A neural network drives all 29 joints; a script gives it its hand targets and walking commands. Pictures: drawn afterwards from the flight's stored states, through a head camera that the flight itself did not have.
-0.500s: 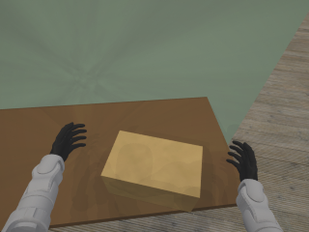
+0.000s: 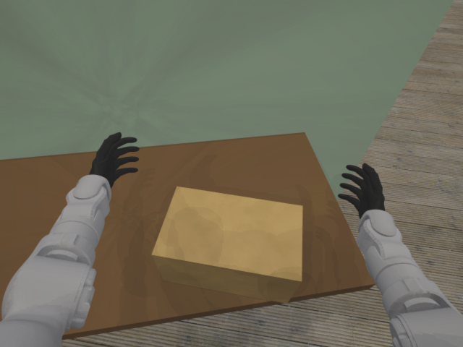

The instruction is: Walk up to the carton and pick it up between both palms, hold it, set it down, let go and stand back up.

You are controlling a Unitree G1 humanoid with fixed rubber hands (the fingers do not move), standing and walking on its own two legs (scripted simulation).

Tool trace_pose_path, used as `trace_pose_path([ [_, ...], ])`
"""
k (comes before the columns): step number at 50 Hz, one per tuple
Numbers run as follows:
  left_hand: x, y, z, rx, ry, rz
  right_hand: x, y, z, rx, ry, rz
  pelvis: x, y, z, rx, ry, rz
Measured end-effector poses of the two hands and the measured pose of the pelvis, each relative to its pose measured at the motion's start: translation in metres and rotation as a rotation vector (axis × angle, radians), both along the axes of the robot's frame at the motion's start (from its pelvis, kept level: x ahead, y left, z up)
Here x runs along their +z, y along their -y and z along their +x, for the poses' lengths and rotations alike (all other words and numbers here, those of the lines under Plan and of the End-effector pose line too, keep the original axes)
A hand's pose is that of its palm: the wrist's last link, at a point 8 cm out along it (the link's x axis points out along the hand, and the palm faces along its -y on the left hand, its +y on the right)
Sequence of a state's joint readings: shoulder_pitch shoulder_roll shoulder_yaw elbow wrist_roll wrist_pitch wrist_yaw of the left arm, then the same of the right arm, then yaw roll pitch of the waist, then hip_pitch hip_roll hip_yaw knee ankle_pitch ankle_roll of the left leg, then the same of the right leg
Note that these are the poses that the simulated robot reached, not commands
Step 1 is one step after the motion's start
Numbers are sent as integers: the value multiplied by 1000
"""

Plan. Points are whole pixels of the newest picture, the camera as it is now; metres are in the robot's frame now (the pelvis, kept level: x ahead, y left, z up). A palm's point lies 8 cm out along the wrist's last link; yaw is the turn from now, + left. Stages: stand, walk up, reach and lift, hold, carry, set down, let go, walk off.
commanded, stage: reach and lift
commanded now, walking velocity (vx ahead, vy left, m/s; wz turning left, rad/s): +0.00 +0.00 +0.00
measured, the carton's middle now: (231, 244) +0.35 -0.01 -0.13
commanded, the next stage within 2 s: none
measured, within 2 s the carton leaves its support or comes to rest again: neither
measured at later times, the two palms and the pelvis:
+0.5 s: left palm (117, 203) +0.41 +0.22 -0.02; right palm (354, 228) +0.33 -0.26 -0.03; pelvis -0.02 +0.00 -0.03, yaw +1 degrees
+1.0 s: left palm (135, 209) +0.41 +0.20 -0.05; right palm (349, 229) +0.34 -0.26 -0.06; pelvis -0.04 +0.00 -0.07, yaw +0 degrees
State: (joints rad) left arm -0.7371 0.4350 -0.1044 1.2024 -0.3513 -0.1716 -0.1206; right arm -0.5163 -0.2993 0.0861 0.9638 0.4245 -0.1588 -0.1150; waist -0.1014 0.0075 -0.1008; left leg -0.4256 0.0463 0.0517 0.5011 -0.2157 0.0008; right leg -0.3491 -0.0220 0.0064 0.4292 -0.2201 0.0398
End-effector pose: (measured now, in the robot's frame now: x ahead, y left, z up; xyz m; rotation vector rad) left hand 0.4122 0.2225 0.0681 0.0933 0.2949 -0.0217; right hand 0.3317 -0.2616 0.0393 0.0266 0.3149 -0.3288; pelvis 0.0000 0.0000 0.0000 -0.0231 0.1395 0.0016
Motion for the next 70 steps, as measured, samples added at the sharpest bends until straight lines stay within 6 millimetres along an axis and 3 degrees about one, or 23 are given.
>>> trace_pose_path([
  [4, -5, 2, 7, 6, 20, 13, 2, 1, 10, 13, 31, -11, -3, 2, -1, 1, -42, -3],
  [11, -23, 5, 9, 20, -5, 11, -12, 3, 18, 22, 0, -31, -10, 6, -1, 11, -100, -8],
  [20, -72, 0, -3, 28, -45, 31, -54, -3, 2, -4, -43, -46, -23, 7, -10, 23, -184, -23],
  [26, -91, 1, -5, 39, -36, 39, -74, -4, -5, -19, -43, -59, -37, 2, -19, 24, -261, -33],
  [34, -105, 10, -4, 33, -26, 42, -87, -10, -5, -2, -41, -66, -54, -6, -32, 7, -316, -29],
  [41, -110, 14, -1, 27, 9, 50, -90, -3, -2, -13, -21, -76, -65, -8, -40, 5, -341, -25],
  [47, -117, 21, -1, 33, -5, 48, -96, 2, 1, -1, -40, -81, -70, -4, -41, 5, -356, -15],
  [58, -135, 36, 0, -4, -19, 25, -109, -13, 11, 13, -23, -71, -75, 5, -34, 8, -370, -19],
  [70, -126, 45, 8, -30, 17, 13, -113, -28, 15, -1, 12, -55, -74, 2, -29, 6, -361, -28],
])
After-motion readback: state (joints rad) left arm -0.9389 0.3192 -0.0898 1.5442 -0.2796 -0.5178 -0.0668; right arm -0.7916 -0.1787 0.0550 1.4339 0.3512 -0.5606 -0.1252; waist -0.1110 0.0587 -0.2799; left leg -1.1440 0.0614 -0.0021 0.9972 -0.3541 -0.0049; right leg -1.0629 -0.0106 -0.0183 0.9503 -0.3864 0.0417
